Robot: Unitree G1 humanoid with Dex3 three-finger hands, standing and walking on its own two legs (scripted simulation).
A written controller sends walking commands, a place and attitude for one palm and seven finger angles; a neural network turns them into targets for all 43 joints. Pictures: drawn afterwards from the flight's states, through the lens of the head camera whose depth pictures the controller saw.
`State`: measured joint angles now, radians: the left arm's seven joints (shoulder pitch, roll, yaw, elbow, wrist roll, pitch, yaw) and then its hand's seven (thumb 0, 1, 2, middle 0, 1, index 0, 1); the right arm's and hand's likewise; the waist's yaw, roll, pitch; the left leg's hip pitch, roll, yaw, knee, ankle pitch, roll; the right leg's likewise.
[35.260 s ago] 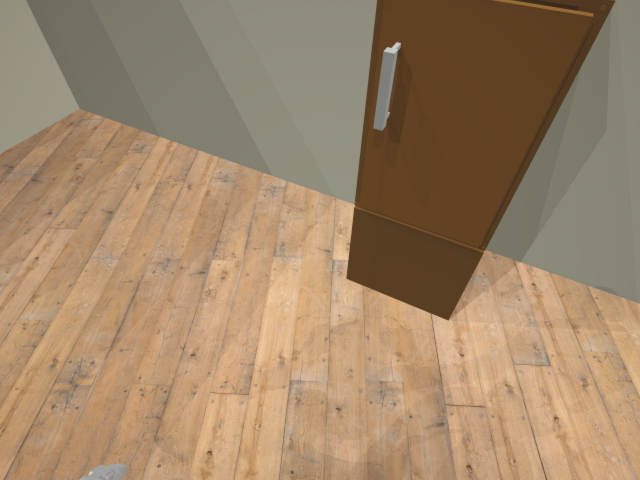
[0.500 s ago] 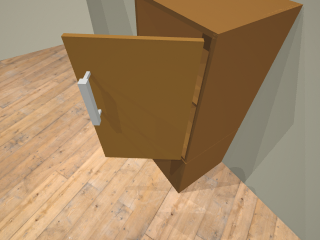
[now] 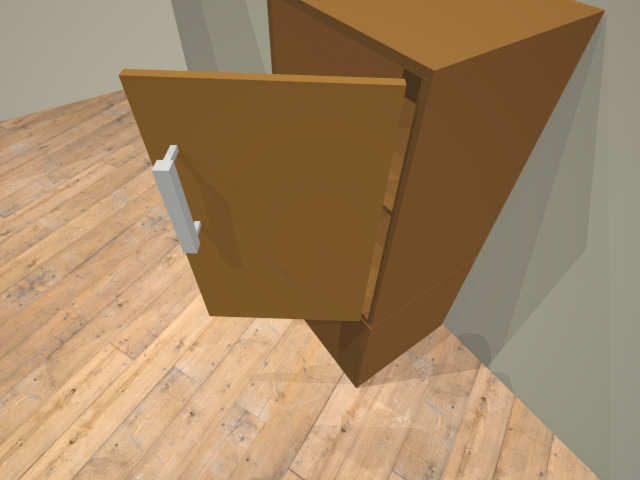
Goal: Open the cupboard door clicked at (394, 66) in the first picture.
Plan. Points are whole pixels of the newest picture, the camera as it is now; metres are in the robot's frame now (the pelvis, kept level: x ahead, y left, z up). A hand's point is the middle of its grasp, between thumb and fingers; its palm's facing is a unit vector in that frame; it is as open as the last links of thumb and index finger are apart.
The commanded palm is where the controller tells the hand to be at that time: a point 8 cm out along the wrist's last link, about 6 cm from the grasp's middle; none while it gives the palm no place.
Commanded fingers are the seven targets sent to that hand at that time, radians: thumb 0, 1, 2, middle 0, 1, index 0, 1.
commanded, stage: shuffle to correct the standing spot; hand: left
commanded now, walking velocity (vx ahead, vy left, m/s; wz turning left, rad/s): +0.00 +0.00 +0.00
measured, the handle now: (182, 201) +0.49 +0.26 +0.05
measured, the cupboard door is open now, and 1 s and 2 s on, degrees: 53 53 53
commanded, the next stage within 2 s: come to a stop and stand still in 0.08 s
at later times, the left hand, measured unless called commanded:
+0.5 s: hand out of the picture -0.01 +0.22 -0.19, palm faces +0.02 -0.98 -0.21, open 7.4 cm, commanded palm none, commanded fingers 0.00 0.90 0.90 -0.20 -0.30 -0.20 -0.30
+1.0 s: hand out of the picture -0.08 +0.23 -0.18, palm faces +0.01 -0.99 -0.17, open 7.4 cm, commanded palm none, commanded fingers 0.00 0.90 0.90 -0.20 -0.30 -0.20 -0.30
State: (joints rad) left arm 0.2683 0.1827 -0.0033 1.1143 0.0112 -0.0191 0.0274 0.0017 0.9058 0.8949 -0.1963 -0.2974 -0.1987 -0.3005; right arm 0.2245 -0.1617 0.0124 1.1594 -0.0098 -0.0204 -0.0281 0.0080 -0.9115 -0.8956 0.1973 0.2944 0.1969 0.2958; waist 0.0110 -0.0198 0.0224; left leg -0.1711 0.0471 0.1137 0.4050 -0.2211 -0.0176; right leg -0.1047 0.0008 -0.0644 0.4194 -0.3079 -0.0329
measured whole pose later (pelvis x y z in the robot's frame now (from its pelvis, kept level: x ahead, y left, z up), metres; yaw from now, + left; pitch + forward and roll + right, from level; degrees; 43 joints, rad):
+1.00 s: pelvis -0.05 +0.06 +0.00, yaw +0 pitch -1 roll -1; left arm 0.37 0.18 -0.02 1.07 0.02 0.00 0.03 0.00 0.91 0.90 -0.20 -0.30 -0.20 -0.30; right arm 0.26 -0.16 0.00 1.08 -0.01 -0.01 -0.01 0.01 -0.91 -0.90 0.20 0.29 0.20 0.30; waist 0.01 -0.03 0.02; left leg -0.29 -0.03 0.09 0.45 -0.16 0.08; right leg -0.20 -0.05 -0.02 0.46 -0.25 0.04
